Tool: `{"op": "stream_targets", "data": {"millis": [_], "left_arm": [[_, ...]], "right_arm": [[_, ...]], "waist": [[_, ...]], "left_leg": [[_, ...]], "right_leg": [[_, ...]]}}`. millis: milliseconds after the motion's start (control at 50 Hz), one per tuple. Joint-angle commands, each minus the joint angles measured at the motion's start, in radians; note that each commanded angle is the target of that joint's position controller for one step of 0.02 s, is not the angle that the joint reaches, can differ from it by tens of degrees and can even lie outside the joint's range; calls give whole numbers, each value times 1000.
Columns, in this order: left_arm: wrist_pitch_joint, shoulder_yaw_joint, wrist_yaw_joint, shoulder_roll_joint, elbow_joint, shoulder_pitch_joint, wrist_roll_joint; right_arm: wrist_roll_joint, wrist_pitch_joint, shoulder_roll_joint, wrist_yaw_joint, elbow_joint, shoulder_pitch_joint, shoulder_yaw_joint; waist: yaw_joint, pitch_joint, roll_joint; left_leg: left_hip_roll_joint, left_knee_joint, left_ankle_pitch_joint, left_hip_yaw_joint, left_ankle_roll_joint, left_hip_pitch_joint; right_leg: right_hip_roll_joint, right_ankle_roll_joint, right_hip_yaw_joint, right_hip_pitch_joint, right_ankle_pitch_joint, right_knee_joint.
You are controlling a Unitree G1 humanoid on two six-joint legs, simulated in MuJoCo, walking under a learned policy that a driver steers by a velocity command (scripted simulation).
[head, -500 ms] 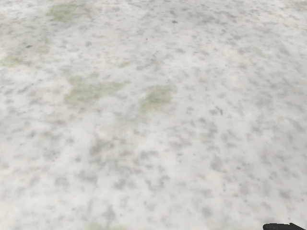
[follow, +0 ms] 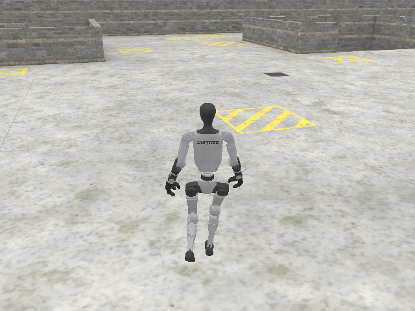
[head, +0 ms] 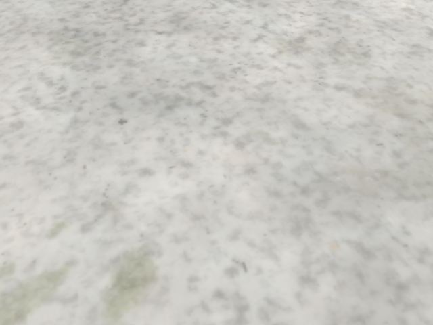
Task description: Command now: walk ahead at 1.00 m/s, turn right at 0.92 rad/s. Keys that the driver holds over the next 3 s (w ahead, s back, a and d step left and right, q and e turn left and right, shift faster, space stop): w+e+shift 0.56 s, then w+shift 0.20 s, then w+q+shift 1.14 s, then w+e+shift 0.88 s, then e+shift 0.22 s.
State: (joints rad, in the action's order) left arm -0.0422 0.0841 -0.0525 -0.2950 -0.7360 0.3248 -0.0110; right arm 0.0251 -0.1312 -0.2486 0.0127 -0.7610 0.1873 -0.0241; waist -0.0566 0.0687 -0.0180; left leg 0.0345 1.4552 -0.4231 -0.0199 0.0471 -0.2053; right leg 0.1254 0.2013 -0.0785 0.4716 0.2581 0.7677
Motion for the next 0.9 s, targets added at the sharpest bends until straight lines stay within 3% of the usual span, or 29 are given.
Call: {"op": "stream_targets", "data": {"millis": [20,40,80,140,180,240,280,300,320,340,360,380,400,420,440,460,500,540,580,680,740,760,780,800,820,840,860,880,900], "left_arm": [[-56,16,-6,-106,75,47,8],[-60,17,6,-116,91,-8,7],[-58,9,30,-95,99,-34,-1],[-46,8,69,-81,83,6,-19],[-31,18,74,-102,68,35,-26],[-23,24,77,-91,43,76,-42],[-15,30,81,-82,39,69,-40],[-11,31,77,-86,49,42,-28],[-11,18,64,-63,76,-6,-5],[-17,-24,52,65,109,26,33],[-31,-44,49,76,169,186,-73],[-17,-34,65,-25,122,115,-84],[-11,-21,62,-85,139,-18,-48],[-5,-17,58,-82,151,-96,-18],[-7,-14,50,-73,177,-137,-7],[2,-11,40,-63,184,-138,-20],[21,-18,32,-28,200,-141,-44],[29,-28,25,-13,221,-169,-33],[24,-33,20,-18,232,-201,-28],[-13,-50,-10,0,269,-396,-21],[-28,-28,-23,-47,293,-437,-22],[-23,-10,-20,-77,292,-379,-21],[-13,18,-10,-130,261,-221,-22],[-2,48,8,-176,189,41,-24],[6,56,29,-232,123,178,-17],[-19,41,24,-251,138,162,15],[-35,28,20,-150,114,175,26],[-48,18,18,-128,90,133,24],[-62,12,16,-104,75,55,22]], "right_arm": [[-5,-61,-103,5,179,-54,-14],[-23,-42,-110,-1,168,-27,-21],[-31,-12,-135,-18,166,-30,-32],[-52,-2,-65,-27,245,-236,-12],[-33,-1,-32,-21,276,-306,-9],[13,-9,-95,-14,289,-310,-44],[27,-21,-141,-12,282,-267,-68],[28,-27,-180,-14,254,-138,-94],[28,-27,-210,-19,215,87,-112],[12,-14,-271,-27,180,303,-114],[-39,-19,-335,2,161,271,-120],[-37,-8,-197,1,207,171,-98],[-27,5,-143,-9,195,145,-84],[-36,14,-145,-11,171,146,-82],[-43,15,-141,-12,145,123,-80],[-45,12,-114,-12,124,105,-70],[-25,7,-71,-5,82,105,-58],[-19,7,-96,-6,55,104,-63],[-33,6,-123,-11,43,94,-64],[-28,8,-182,-10,-32,238,-62],[-22,24,-256,-19,-63,279,-66],[-23,32,-278,-26,-72,279,-66],[-20,42,-292,-30,-82,267,-64],[-13,50,-291,-36,-80,206,-57],[-33,46,-172,-37,-49,241,-26],[14,7,-68,-21,-27,377,9],[55,-16,-187,-19,-10,210,-26],[73,-19,-157,-19,32,124,-24],[53,-12,-124,-23,32,91,-17]], "waist": [[91,-46,151],[122,-22,151],[132,6,119],[42,45,50],[-14,14,-8],[-34,-35,-73],[2,-55,-108],[81,-129,-117],[203,-273,-110],[235,-448,114],[98,-526,650],[143,-358,414],[174,-224,245],[171,-153,44],[142,-93,36],[114,-62,64],[90,-37,106],[72,1,83],[64,37,60],[127,121,-11],[80,63,100],[22,4,165],[-78,-89,208],[-230,-183,196],[-188,-298,-4],[-74,-547,-222],[-145,-456,-86],[-106,-246,-54],[-46,-125,61]], "left_leg": [[-50,-33,87,-149,31,-553],[-74,-103,110,-159,-5,-487],[-110,-269,129,-136,-63,-409],[-79,-627,372,-58,-122,-289],[-26,-813,501,-21,-141,-169],[-11,-947,508,-88,-154,-129],[-22,-986,434,-101,-130,-115],[-17,-975,378,-80,-102,5],[-87,-899,311,-107,-65,277],[-261,-870,58,-348,-32,617],[-502,-1167,-420,-1042,151,746],[-451,-1217,-590,-980,135,633],[-405,-1193,-391,-755,101,502],[-355,-1177,-146,-576,77,374],[-325,-1174,7,-462,80,272],[-296,-1188,86,-361,66,201],[-284,-1213,175,-245,62,165],[-296,-1245,272,-152,69,144],[-284,-1286,346,-55,73,98],[-273,-1382,557,110,56,161],[-298,-1265,1265,181,58,288],[-321,-1144,1497,184,64,332],[-341,-965,1602,167,70,301],[-310,-693,1547,179,51,151],[-184,-277,495,133,30,-198],[-22,7,-81,-102,40,-438],[-59,42,-13,-176,54,-514],[-88,5,44,-150,48,-568],[-142,-62,114,-140,38,-547]], "right_leg": [[-316,184,872,-356,387,-564],[-262,175,788,-241,302,-559],[-190,152,631,-113,162,-571],[-89,104,450,23,-23,-550],[-63,53,424,49,7,-520],[-95,19,513,-116,86,-433],[-130,-5,555,-248,-22,-329],[-121,-33,540,-282,-192,-196],[-95,-75,479,-198,-277,68],[-40,-94,382,19,173,448],[-27,-120,307,355,305,721],[-122,-131,270,445,176,792],[-141,-135,220,458,107,784],[-180,-135,202,400,79,742],[-217,-133,211,371,43,670],[-249,-130,215,329,41,632],[-280,-124,199,350,54,607],[-295,-132,190,407,-9,582],[-288,-148,185,406,-108,494],[-201,-100,67,309,-289,100],[-78,-56,-59,127,-184,-19],[-47,-34,-69,42,-113,-27],[-35,-3,-43,-165,-74,-56],[-64,35,8,-499,-196,-199],[-270,36,316,-895,-118,-116],[-506,158,869,-1077,240,-317],[-470,101,848,-954,338,-443],[-454,79,700,-771,272,-478],[-426,48,581,-587,163,-509]]}}
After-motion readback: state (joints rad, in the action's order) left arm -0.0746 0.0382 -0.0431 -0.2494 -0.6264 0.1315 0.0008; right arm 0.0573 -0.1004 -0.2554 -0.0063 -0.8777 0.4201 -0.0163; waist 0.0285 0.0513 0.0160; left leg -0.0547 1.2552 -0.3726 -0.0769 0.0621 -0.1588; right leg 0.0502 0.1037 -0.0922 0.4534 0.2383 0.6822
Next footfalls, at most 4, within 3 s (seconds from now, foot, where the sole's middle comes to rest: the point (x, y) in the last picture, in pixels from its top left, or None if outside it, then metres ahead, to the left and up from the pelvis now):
0.32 left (186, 306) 0.54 0.16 -0.73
0.80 right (331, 250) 0.75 -0.30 -0.73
1.28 left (349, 151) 1.21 -0.43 -0.73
1.68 right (407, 104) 1.51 -0.73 -0.73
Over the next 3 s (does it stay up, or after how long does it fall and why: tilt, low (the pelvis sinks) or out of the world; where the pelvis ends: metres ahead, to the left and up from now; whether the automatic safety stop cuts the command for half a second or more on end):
stays up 2.49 -0.56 0.01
